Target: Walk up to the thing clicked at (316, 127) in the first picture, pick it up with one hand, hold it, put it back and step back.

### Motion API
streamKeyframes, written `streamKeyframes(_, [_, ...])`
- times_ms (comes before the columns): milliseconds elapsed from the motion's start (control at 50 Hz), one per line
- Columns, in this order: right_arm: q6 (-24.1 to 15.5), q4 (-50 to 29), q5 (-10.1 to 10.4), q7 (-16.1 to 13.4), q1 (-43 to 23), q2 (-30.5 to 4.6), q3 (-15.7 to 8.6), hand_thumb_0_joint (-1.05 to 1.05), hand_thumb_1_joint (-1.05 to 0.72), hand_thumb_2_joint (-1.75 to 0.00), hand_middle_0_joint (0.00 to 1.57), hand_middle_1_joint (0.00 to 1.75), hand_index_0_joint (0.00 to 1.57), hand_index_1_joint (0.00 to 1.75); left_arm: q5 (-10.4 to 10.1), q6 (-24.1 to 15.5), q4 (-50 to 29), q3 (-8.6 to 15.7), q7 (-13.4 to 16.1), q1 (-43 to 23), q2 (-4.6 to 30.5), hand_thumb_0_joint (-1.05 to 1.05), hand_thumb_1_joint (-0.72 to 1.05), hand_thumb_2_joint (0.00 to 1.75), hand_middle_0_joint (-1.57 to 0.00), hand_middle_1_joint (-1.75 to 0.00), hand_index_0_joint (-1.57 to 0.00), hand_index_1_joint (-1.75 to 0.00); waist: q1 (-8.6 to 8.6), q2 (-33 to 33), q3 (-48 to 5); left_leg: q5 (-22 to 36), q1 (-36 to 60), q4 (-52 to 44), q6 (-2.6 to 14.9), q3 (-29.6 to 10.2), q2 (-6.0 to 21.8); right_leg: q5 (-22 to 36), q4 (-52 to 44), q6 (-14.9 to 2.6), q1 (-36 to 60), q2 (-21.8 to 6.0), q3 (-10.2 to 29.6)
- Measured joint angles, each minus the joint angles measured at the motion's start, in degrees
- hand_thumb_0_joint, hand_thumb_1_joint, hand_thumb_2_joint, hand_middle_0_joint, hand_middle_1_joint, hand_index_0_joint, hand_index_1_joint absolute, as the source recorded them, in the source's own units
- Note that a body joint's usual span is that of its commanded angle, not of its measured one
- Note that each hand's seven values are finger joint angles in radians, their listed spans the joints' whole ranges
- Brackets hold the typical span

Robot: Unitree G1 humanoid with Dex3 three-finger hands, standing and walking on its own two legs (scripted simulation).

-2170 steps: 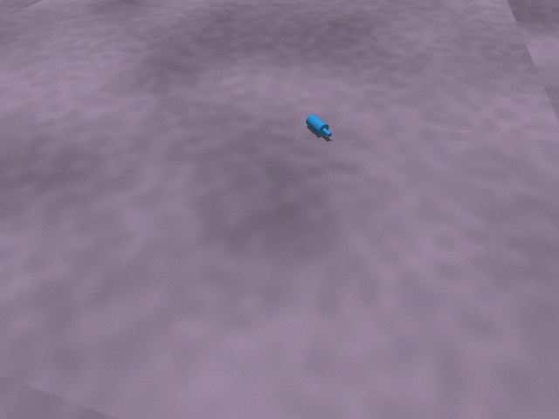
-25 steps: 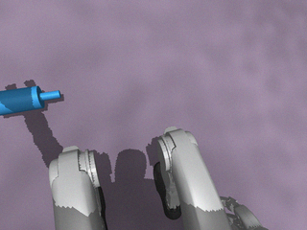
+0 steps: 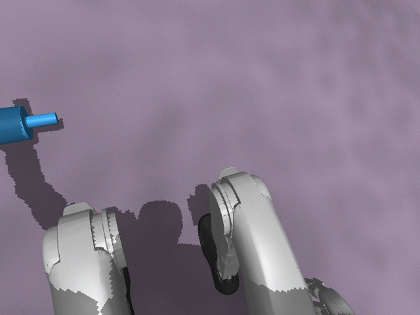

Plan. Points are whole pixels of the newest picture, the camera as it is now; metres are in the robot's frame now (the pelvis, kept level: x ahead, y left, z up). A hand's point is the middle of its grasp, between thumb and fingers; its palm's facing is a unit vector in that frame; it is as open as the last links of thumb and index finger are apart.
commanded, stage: home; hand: left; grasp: from above
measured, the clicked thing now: (7, 125) +0.51 +0.32 -0.29
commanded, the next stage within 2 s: none
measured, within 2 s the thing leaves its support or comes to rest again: neither
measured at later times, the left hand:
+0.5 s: hand out of the picture +0.40 +0.33 +0.00, palm faces -0.27 -0.55 -0.79, open 8.6 cm
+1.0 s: hand out of the picture +0.27 +0.24 +0.21, palm faces +0.14 -0.93 -0.33, open 7.4 cm
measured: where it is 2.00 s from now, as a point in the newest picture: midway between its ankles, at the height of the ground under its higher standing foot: (173, 286)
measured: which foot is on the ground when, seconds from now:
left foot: down 0.00-1.00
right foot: down 0.00-1.00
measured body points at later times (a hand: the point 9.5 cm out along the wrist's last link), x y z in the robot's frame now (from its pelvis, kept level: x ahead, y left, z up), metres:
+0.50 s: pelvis +0.02 +0.00 +0.11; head +0.22 +0.08 +0.50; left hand +0.41 +0.36 +0.05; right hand +0.14 -0.26 +0.00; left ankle +0.08 +0.12 -0.29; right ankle +0.12 -0.13 -0.29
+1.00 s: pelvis +0.05 -0.01 +0.30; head +0.14 +0.04 +0.74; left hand +0.26 +0.29 +0.23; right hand +0.26 -0.21 +0.21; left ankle +0.08 +0.12 -0.29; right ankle +0.12 -0.13 -0.29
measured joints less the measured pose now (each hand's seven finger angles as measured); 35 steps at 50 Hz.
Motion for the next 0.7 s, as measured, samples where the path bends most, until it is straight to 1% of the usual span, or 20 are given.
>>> streamKeyframes(60, [-0.45, 0.13, 0.24, 0.27, 0.51, 0.98, 0.3, 0.0, -0.91, -0.9, 0.2, 0.3, 0.2, 0.3, -0.89, 2.17, 0.35, 0.48, -0.23, -0.96, 0.7, 0.0, -0.42, 0.93, -0.17, -0.92, -0.17, -0.92, -0.23, 0.77, -0.44, -0.31, -0.52, 0.08, 0.2, 0.31, 0.12, -0.27, 0.15, 0.31, -0.59, 0.05, 0.3])
streamKeyframes(120, [-0.65, 0.19, 0.71, 0.5, 1.22, 1.77, 0.18, 0.0, -0.9, -0.9, 0.2, 0.3, 0.2, 0.3, -2.59, 4.01, -0.75, 0.53, -2.11, -1.21, 0.96, 0.0, -0.37, 0.92, -0.2, -0.88, -0.19, -0.88, -0.06, 1.58, -1.12, -0.82, -0.49, -0.31, 0.32, 0.52, 0.21, -0.73, -0.2, 0.69, -0.61, 0.03, 0.5])
streamKeyframes(180, [-0.56, -0.19, 1.25, 0.71, 2.18, 2.14, -0.46, 0.0, -0.9, -0.9, 0.2, 0.3, 0.2, 0.3, -5.75, 5.5, -3.81, 0.86, -5.18, 0.14, 0.35, 0.0, -0.28, 0.9, -0.22, -0.79, -0.2, -0.8, 0.61, 2.49, -1.81, -1.46, 0.23, -1.22, 0.31, 0.6, 0.19, -1.38, -1.11, 0.74, 0.14, -0.16, 0.5])
streamKeyframes(220, [-0.25, -0.69, 1.74, 0.82, 3.0, 2.17, -1.33, 0.0, -0.9, -0.9, 0.2, 0.3, 0.2, 0.3, -8.6, 6.48, -7.3, 1.15, -7.81, 2.34, -0.87, 0.0, -0.2, 0.89, -0.22, -0.72, -0.21, -0.73, 1.45, 3.08, -2.3, -1.92, 1.2, -2.24, 0.28, 0.71, 0.18, -1.85, -2.08, 0.72, 1.11, -0.34, 0.51])
streamKeyframes(260, [0.35, -1.19, 2.39, 0.83, 3.82, 2.01, -2.42, 0.0, -0.9, -0.9, 0.2, 0.3, 0.2, 0.3, -12.07, 7.53, -12.19, 1.82, -10.68, 5.89, -2.88, 0.0, -0.1, 0.87, -0.23, -0.65, -0.21, -0.67, 2.58, 3.63, -2.99, -2.38, 2.62, -3.67, 0.26, 0.94, 0.21, -2.29, -3.4, 0.7, 2.44, -0.52, 0.63])
streamKeyframes(280, [0.73, -1.5, 2.77, 0.83, 4.22, 1.84, -3.04, 0.0, -0.9, -0.9, 0.2, 0.3, 0.2, 0.3, -14.15, 8.09, -15.27, 2.27, -12.13, 8.27, -4.14, 0.0, -0.04, 0.86, -0.22, -0.62, -0.21, -0.63, 3.23, 3.93, -3.45, -2.6, 3.48, -4.55, 0.26, 1.11, 0.23, -2.52, -4.19, 0.63, 3.24, -0.63, 0.72])
streamKeyframes(320, [1.52, -1.94, 3.76, 0.63, 4.87, 1.44, -4.4, 0.0, -0.9, -0.9, 0.2, 0.3, 0.2, 0.3, -19.12, 9.44, -22.73, 3.18, -15.04, 13.89, -7.06, 0.0, 0.08, 0.84, -0.22, -0.55, -0.21, -0.56, 4.67, 4.41, -4.64, -3.0, 5.54, -6.69, 0.3, 1.58, 0.34, -2.9, -6.08, 0.61, 5.08, -0.82, 1.02])
streamKeyframes(360, [2.22, -1.89, 4.78, 0.17, 4.85, 0.95, -5.46, 0.0, -0.9, -0.9, 0.2, 0.3, 0.2, 0.3, -24.59, 10.79, -30.0, 3.72, -17.33, 19.55, -9.82, 0.0, 0.21, 0.83, -0.22, -0.48, -0.21, -0.49, 6.02, 4.58, -5.99, -3.25, 8.04, -9.23, 0.37, 2.1, 0.5, -3.08, -8.35, 0.73, 7.28, -0.97, 1.36])
streamKeyframes(400, [2.64, -1.8, 5.65, -0.42, 4.23, 0.5, -6.34, 0.0, -0.9, -0.9, 0.2, 0.3, 0.2, 0.3, -29.57, 12.13, -35.76, 3.87, -18.81, 24.64, -11.99, 0.0, 0.35, 0.83, -0.22, -0.43, -0.21, -0.44, 7.19, 4.43, -7.21, -3.31, 10.83, -11.94, 0.38, 2.49, 0.72, -3.0, -10.84, 0.79, 9.74, -1.02, 1.6])
streamKeyframes(440, [2.75, -2.01, 6.42, -1.08, 3.5, 0.28, -7.46, 0.0, -0.9, -0.9, 0.2, 0.3, 0.2, 0.3, -33.79, 13.68, -40.97, 3.79, -19.87, 29.14, -13.92, 0.0, 0.48, 0.84, -0.22, -0.39, -0.21, -0.4, 8.34, 4.1, -8.42, -3.14, 13.67, -14.71, 0.29, 2.73, 0.88, -2.73, -13.44, 0.76, 12.33, -1.07, 1.7])
streamKeyframes(500, [2.33, -2.42, 7.23, -2.01, 1.89, 0.11, -8.92, 0.0, -0.9, -0.9, 0.2, 0.3, 0.2, 0.3, -39.31, 15.73, -46.51, 3.11, -20.18, 34.52, -16.35, 0.01, 0.64, 0.86, -0.22, -0.35, -0.21, -0.36, 9.78, 3.54, -9.8, -2.66, 18.45, -18.92, 0.03, 2.93, 0.96, -2.24, -17.39, 0.39, 16.87, -1.27, 1.67])
streamKeyframes(580, [0.57, -3.46, 8.09, -3.3, -0.59, 0.23, -10.04, 0.0, -0.91, -0.9, 0.2, 0.3, 0.2, 0.3, -45.83, 19.0, -51.34, 1.53, -19.69, 40.85, -19.4, 0.01, 0.78, 0.88, -0.22, -0.32, -0.21, -0.33, 11.08, 3.05, -10.74, -1.75, 25.51, -24.82, -0.29, 3.19, 1.15, -1.27, -23.01, 0.0, 23.62, -1.41, 1.66])
streamKeyframes(640, [-1.08, -4.39, 8.7, -4.19, -2.0, 0.59, -10.22, 0.01, -0.91, -0.9, 0.2, 0.3, 0.2, 0.3, -50.71, 21.81, -54.37, 0.14, -19.04, 45.58, -22.03, 0.01, 0.83, 0.88, -0.21, -0.31, -0.21, -0.32, 11.79, 3.01, -11.16, -1.03, 31.08, -29.45, -0.52, 3.37, 1.3, -0.5, -27.45, -0.27, 28.98, -1.47, 1.63])
streamKeyframes(700, [-2.72, -5.02, 9.32, -5.17, -2.92, 1.25, -9.86, 0.01, -0.91, -0.9, 0.2, 0.3, 0.2, 0.3, -55.51, 24.27, -57.4, -1.0, -17.97, 50.26, -24.93, 0.01, 0.86, 0.89, -0.21, -0.31, -0.21, -0.31, 12.21, 3.11, -11.47, -0.37, 36.71, -34.06, -0.74, 3.5, 1.42, 0.15, -31.86, -0.53, 34.46, -1.55, 1.56])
